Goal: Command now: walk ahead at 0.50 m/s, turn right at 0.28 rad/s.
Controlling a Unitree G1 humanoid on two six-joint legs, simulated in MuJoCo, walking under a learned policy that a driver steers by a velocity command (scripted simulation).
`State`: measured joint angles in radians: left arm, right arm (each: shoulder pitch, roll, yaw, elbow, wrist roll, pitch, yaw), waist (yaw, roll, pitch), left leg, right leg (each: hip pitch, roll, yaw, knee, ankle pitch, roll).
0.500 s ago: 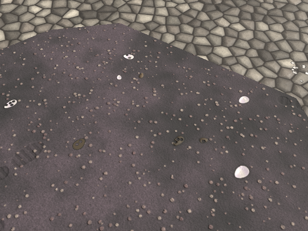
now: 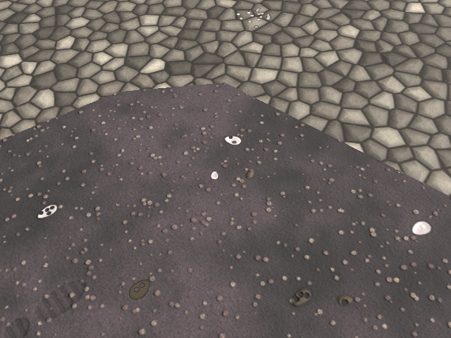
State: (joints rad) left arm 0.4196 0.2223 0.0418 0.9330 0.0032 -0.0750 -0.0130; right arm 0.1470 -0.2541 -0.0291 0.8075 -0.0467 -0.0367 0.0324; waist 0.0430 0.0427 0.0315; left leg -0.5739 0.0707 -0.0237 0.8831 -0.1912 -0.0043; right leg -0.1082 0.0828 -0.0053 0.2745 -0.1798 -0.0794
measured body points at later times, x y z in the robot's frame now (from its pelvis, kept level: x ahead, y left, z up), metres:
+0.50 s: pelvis +0.24 +0.03 +0.00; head +0.27 +0.04 +0.45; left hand +0.44 +0.26 -0.13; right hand +0.20 -0.24 -0.12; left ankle +0.23 +0.12 -0.75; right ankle +0.27 -0.12 -0.67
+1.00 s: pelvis +0.45 -0.11 -0.01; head +0.48 -0.15 +0.44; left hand +0.66 +0.10 -0.12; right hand +0.43 -0.40 -0.13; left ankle +0.61 +0.00 -0.67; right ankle +0.43 -0.14 -0.75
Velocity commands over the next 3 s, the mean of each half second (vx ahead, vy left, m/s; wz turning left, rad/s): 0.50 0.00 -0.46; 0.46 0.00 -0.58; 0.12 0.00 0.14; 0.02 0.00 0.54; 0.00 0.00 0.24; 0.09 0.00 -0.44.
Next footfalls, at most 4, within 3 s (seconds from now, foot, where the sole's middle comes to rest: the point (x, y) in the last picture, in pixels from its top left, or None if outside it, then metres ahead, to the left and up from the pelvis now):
0.20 left None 0.27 0.12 -0.79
0.74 right None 0.46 -0.16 -0.79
1.24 left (305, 267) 0.71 -0.16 -0.79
1.72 right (355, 312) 0.57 -0.30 -0.79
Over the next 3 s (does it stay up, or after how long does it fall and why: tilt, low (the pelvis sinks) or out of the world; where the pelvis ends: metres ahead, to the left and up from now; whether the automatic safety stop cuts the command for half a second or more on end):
stays up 0.56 -0.20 0.00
